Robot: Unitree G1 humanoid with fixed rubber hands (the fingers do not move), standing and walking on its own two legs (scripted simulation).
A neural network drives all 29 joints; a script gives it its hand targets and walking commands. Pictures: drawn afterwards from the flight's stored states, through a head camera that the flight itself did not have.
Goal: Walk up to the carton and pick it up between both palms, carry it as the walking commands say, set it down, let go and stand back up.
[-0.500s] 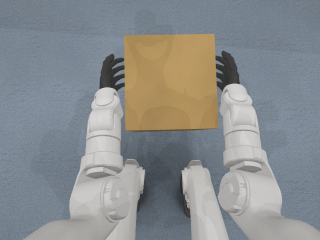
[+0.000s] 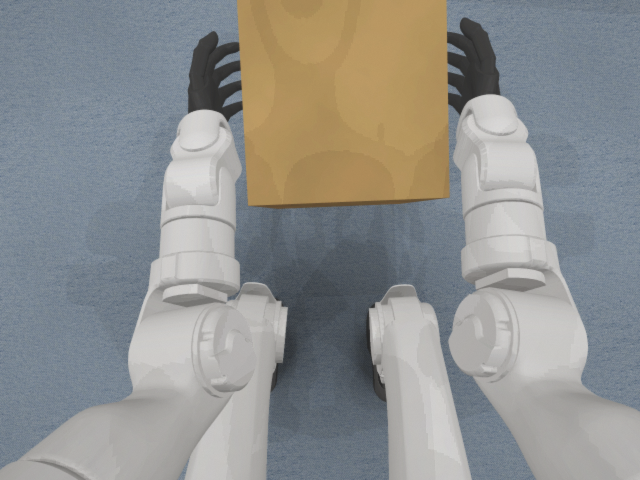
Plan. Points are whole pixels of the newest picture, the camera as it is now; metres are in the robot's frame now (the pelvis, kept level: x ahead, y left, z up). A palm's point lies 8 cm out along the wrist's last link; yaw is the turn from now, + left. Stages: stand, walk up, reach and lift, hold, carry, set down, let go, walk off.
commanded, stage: set down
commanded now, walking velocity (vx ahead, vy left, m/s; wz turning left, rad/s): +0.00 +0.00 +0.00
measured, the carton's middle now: (339, 123) +0.51 -0.02 -0.18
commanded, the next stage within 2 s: none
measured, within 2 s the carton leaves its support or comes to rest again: rests again in 1.84 s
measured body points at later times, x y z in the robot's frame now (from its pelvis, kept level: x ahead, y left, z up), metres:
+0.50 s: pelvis +0.00 +0.00 -0.05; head +0.35 -0.02 +0.23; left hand +0.54 +0.12 -0.19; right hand +0.55 -0.17 -0.19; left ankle +0.10 +0.14 -0.47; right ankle +0.09 -0.12 -0.47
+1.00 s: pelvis +0.00 +0.00 -0.10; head +0.38 -0.03 +0.13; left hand +0.56 +0.12 -0.27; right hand +0.57 -0.17 -0.28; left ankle +0.10 +0.14 -0.47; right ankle +0.09 -0.12 -0.47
